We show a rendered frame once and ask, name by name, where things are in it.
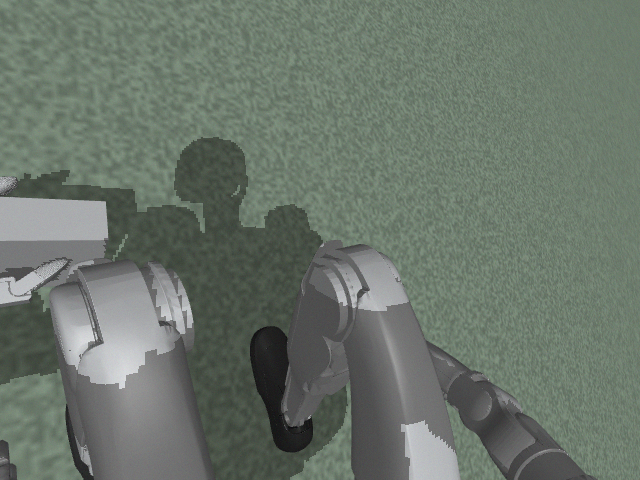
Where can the left robot hand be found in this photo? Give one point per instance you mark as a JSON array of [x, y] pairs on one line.
[[13, 292]]

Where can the right robot foot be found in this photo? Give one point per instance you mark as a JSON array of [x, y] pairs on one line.
[[269, 360]]

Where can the right robot arm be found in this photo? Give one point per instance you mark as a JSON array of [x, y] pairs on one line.
[[517, 444]]

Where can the left robot foot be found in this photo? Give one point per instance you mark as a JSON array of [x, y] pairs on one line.
[[80, 465]]

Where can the right robot hand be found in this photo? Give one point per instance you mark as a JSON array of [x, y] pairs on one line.
[[447, 367]]

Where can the left robot arm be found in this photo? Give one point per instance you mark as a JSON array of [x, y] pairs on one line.
[[7, 471]]

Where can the carton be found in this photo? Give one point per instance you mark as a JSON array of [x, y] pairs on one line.
[[35, 231]]

